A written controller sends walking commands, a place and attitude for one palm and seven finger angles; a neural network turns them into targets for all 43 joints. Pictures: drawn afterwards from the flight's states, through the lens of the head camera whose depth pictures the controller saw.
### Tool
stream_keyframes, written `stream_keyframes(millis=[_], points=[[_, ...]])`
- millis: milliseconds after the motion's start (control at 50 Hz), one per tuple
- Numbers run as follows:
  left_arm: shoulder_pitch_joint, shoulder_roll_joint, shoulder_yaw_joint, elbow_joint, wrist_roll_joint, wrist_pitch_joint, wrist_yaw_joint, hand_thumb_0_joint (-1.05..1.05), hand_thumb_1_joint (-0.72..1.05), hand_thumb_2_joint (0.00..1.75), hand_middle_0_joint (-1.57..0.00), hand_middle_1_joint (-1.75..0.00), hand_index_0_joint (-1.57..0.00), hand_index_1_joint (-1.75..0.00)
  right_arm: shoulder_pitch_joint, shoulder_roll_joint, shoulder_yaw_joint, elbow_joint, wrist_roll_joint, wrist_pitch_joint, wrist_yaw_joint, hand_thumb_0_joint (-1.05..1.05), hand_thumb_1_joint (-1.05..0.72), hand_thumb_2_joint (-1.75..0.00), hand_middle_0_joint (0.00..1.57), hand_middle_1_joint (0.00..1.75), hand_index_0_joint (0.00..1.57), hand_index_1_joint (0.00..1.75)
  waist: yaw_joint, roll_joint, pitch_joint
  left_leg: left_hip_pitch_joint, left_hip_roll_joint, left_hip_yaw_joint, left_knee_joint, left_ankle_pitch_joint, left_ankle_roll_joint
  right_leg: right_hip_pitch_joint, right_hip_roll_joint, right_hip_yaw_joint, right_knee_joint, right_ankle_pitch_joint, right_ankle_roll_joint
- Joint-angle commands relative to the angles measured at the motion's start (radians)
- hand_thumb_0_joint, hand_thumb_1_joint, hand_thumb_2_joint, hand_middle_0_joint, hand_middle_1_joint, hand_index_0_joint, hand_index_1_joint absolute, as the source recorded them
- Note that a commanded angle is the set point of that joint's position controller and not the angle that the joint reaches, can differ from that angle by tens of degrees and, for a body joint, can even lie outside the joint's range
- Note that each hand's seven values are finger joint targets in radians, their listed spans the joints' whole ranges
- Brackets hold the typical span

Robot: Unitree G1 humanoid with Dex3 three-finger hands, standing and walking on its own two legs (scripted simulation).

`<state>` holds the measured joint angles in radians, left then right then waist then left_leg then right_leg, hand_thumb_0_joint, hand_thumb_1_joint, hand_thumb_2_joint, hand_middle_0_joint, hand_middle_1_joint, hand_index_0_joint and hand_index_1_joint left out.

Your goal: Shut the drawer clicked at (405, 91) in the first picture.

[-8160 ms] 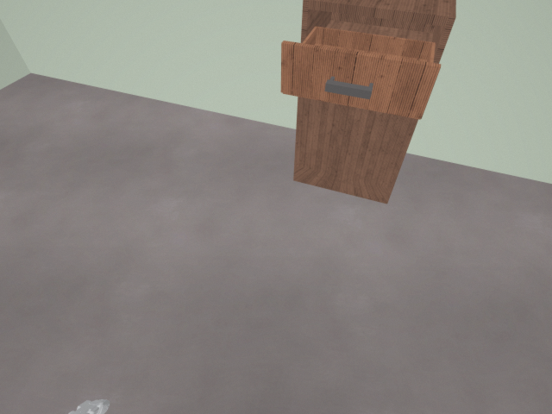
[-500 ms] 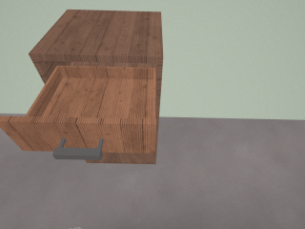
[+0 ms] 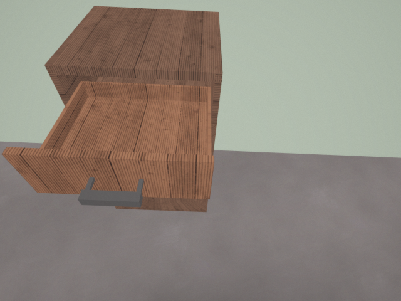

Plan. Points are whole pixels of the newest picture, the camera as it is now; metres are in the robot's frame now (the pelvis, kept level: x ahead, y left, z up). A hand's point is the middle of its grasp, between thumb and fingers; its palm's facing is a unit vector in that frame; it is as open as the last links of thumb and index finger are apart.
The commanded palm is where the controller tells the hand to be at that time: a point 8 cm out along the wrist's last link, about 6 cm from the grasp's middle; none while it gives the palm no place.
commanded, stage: look again from close up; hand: left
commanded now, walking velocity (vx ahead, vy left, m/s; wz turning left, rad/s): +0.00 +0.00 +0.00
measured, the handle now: (113, 190) +0.34 +0.23 -0.02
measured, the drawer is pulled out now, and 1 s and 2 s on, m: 0.30 0.30 0.30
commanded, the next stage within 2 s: shuffle to correct the standing spot in 0.28 s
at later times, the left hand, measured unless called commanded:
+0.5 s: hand out of the picture -0.01 +0.17 -0.18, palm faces +0.02 -0.98 -0.18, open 7.3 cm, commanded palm none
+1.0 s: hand out of the picture +0.07 +0.19 -0.17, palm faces +0.06 -0.97 -0.24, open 7.3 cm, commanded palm none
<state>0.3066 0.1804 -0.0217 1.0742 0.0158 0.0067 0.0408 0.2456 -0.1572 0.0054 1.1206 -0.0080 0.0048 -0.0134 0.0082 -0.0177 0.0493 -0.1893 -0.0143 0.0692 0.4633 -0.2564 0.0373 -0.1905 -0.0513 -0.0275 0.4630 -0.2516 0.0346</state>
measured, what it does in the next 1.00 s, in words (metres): shifts its weight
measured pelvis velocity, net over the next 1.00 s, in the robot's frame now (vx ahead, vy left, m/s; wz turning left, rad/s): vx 0.05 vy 0.01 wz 0.01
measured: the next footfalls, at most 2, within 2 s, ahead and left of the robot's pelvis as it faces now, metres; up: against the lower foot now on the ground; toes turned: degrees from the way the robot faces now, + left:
none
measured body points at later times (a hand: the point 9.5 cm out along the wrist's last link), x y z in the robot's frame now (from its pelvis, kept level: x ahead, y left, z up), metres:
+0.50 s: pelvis +0.00 +0.00 +0.00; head +0.01 +0.01 +0.45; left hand -0.01 +0.22 -0.16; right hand +0.00 -0.22 -0.16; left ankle +0.00 +0.09 -0.74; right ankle +0.00 -0.14 -0.74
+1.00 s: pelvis +0.05 +0.01 +0.00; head +0.10 +0.00 +0.44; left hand +0.07 +0.24 -0.16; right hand +0.06 -0.22 -0.17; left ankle +0.00 +0.09 -0.74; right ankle +0.01 -0.13 -0.73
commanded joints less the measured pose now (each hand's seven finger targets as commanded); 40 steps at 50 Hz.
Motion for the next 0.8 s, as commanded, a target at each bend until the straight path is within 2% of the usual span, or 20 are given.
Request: stream_keyframes(millis=[0,180,360,400,460,500,540,560,620,640,660,680,700,720,740,760,780], points=[[0.056,0.083,0.022,-0.022,-0.002,-0.021,0.008,0.0,0.9,0.9,-0.2,-0.3,-0.2,-0.3,0.03,-0.116,-0.024,-0.024,0.004,-0.025,-0.009,0.0,-0.9,-0.9,0.2,0.3,0.2,0.3,-0.007,0.027,0.012,-0.002,0.11,-0.114,-0.116,0.118,0.0,-0.018,-0.061,0.056,-0.076,0.097,-0.038],[0.066,0.068,0.025,-0.002,0.0,-0.02,0.009,0.0,0.9,0.9,-0.2,-0.3,-0.2,-0.3,0.047,-0.105,-0.023,-0.008,0.004,-0.025,-0.011,0.0,-0.9,-0.9,0.2,0.3,0.2,0.3,-0.007,0.022,0.036,-0.014,0.109,-0.12,-0.141,0.085,-0.001,-0.018,-0.061,0.049,-0.083,0.079,-0.037],[0.073,0.055,0.028,0.004,0.001,-0.021,0.009,0.0,0.9,0.9,-0.2,-0.3,-0.2,-0.3,0.063,-0.098,-0.023,-0.004,0.004,-0.026,-0.012,0.0,-0.9,-0.9,0.2,0.3,0.2,0.3,-0.007,0.017,0.032,-0.006,0.108,-0.122,-0.148,0.094,0.0,-0.014,-0.061,0.046,-0.083,0.087,-0.039],[0.078,0.055,0.029,0.007,0.004,-0.023,0.006,0.0,0.9,0.9,-0.2,-0.3,-0.2,-0.3,0.081,-0.102,-0.023,0.006,0.001,-0.023,-0.01,0.0,-0.9,-0.9,0.2,0.3,0.2,0.3,-0.01,0.025,0.017,-0.003,0.103,-0.123,-0.155,-0.04,0.003,-0.012,-0.054,0.037,-0.08,-0.014,-0.044],[0.08,0.052,0.034,-0.001,0.012,-0.015,-0.002,0.0,0.9,0.9,-0.2,-0.3,-0.2,-0.3,0.083,-0.109,-0.031,-0.001,-0.005,-0.01,-0.008,0.0,-0.9,-0.9,0.2,0.3,0.2,0.3,-0.008,0.044,0.092,-0.071,0.106,-0.147,-0.186,-0.262,0.015,-0.072,-0.04,0.031,-0.076,-0.188,-0.052],[0.093,0.054,0.04,-0.006,0.014,-0.015,-0.006,0.0,0.9,0.9,-0.2,-0.3,-0.2,-0.3,0.089,-0.105,-0.031,-0.008,-0.007,-0.007,-0.006,0.0,-0.9,-0.9,0.2,0.3,0.2,0.3,-0.002,0.022,0.122,-0.112,0.097,-0.147,-0.169,-0.297,0.02,-0.083,-0.045,0.048,-0.084,-0.237,-0.062],[0.114,0.062,0.047,-0.007,0.012,-0.019,-0.009,0.0,0.9,0.9,-0.2,-0.3,-0.2,-0.3,0.094,-0.095,-0.031,-0.017,-0.007,-0.011,-0.006,0.0,-0.9,-0.9,0.2,0.3,0.2,0.3,0.004,-0.004,0.111,-0.121,0.077,-0.125,-0.112,-0.26,0.021,-0.071,-0.064,0.078,-0.101,-0.256,-0.079],[0.123,0.067,0.052,-0.006,0.011,-0.021,-0.009,0.0,0.9,0.9,-0.2,-0.3,-0.2,-0.3,0.098,-0.087,-0.029,-0.022,-0.007,-0.013,-0.006,0.0,-0.9,-0.9,0.2,0.3,0.2,0.3,0.005,-0.029,0.119,-0.135,0.059,-0.102,-0.069,-0.222,0.016,-0.061,-0.082,0.102,-0.113,-0.258,-0.091],[0.172,0.106,0.071,0.001,0.004,-0.027,-0.006,0.0,0.9,0.9,-0.2,-0.3,-0.2,-0.3,0.097,-0.06,-0.023,-0.043,-0.007,-0.024,-0.004,0.0,-0.9,-0.9,0.2,0.3,0.2,0.3,0.018,-0.143,0.074,-0.212,0.012,-0.008,0.094,-0.112,0.0,0.061,-0.17,0.202,-0.148,-0.166,-0.149],[0.169,0.108,0.075,0.002,0.003,-0.027,-0.003,0.0,0.9,0.9,-0.2,-0.3,-0.2,-0.3,0.092,-0.059,-0.023,-0.047,-0.008,-0.026,-0.007,0.0,-0.9,-0.9,0.2,0.3,0.2,0.3,0.013,-0.152,0.074,-0.203,0.022,0.002,0.118,-0.084,-0.006,0.054,-0.194,0.213,-0.139,-0.079,-0.16],[0.151,0.097,0.074,-0.004,0.003,-0.027,0.0,0.0,0.9,0.9,-0.2,-0.3,-0.2,-0.3,0.107,-0.054,-0.021,-0.047,-0.007,-0.031,-0.01,0.0,-0.9,-0.9,0.2,0.3,0.2,0.3,-0.001,-0.12,0.057,-0.149,0.032,-0.006,0.086,-0.011,-0.01,0.04,-0.185,0.179,-0.095,0.064,-0.156],[0.119,0.082,0.07,-0.011,0.003,-0.025,0.003,0.0,0.9,0.9,-0.2,-0.3,-0.2,-0.3,0.137,-0.054,-0.017,-0.031,-0.005,-0.035,-0.014,0.0,-0.9,-0.9,0.2,0.3,0.2,0.3,-0.019,-0.063,0.043,-0.066,0.048,-0.032,0.023,0.128,-0.009,0.014,-0.138,0.102,-0.017,0.205,-0.127],[0.106,0.051,0.061,-0.014,0.005,-0.023,0.006,0.0,0.9,0.9,-0.2,-0.3,-0.2,-0.3,0.183,-0.076,-0.016,-0.006,-0.005,-0.043,-0.019,0.0,-0.9,-0.9,0.2,0.3,0.2,0.3,-0.031,0.056,0.009,0.051,0.093,-0.088,-0.013,0.44,0.002,-0.019,-0.069,0.009,0.097,0.306,-0.085],[0.092,0.024,0.049,-0.023,0.002,-0.023,0.011,0.0,0.9,0.9,-0.2,-0.3,-0.2,-0.3,0.221,-0.102,-0.021,0.014,0.0,-0.048,-0.03,0.0,-0.9,-0.9,0.2,0.3,0.2,0.3,-0.033,0.162,-0.023,0.148,0.153,-0.137,-0.004,0.822,0.024,-0.056,-0.028,-0.04,0.146,0.237,-0.043],[0.089,0.018,0.043,-0.024,-0.006,-0.019,0.02,0.0,0.9,0.9,-0.2,-0.3,-0.2,-0.3,0.223,-0.114,-0.019,0.023,0.003,-0.044,-0.041,0.0,-0.9,-0.9,0.2,0.3,0.2,0.3,-0.025,0.206,-0.022,0.198,0.195,-0.168,0.008,1.121,0.04,-0.081,-0.014,-0.045,0.143,0.089,-0.025],[0.083,0.025,0.045,-0.025,-0.011,-0.014,0.025,0.0,0.9,0.9,-0.2,-0.3,-0.2,-0.3,0.209,-0.121,-0.022,0.019,0.005,-0.036,-0.046,0.0,-0.9,-0.9,0.2,0.3,0.2,0.3,-0.019,0.204,-0.009,0.224,0.215,-0.179,0.007,1.231,0.046,-0.105,-0.007,-0.036,0.131,-0.044,-0.023],[0.079,0.032,0.048,-0.027,-0.012,-0.007,0.026,0.0,0.9,0.9,-0.2,-0.3,-0.2,-0.3,0.198,-0.129,-0.026,0.009,0.005,-0.031,-0.048,0.0,-0.9,-0.9,0.2,0.3,0.2,0.3,-0.018,0.182,0.003,0.232,0.22,-0.178,0.0,1.229,0.047,-0.115,-0.005,-0.037,0.124,-0.087,-0.025]])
